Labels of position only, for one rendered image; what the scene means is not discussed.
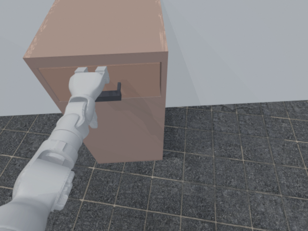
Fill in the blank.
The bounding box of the drawer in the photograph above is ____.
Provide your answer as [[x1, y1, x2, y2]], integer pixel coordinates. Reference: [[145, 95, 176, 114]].
[[39, 62, 160, 101]]

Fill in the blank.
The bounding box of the cabinet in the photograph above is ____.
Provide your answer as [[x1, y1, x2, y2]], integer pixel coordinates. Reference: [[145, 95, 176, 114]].
[[23, 0, 168, 164]]

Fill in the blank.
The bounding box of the robot left upper arm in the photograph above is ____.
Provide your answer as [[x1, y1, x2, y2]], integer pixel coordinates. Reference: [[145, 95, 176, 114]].
[[0, 158, 75, 231]]

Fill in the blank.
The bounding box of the left robot forearm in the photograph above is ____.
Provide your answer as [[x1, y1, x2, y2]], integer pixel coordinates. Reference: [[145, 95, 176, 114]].
[[12, 94, 95, 198]]

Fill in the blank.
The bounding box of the left robot hand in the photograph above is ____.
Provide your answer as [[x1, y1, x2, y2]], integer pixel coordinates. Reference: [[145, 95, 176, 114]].
[[69, 66, 110, 128]]

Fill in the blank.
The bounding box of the handle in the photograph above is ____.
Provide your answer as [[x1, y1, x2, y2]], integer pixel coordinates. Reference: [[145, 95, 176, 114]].
[[95, 82, 122, 102]]

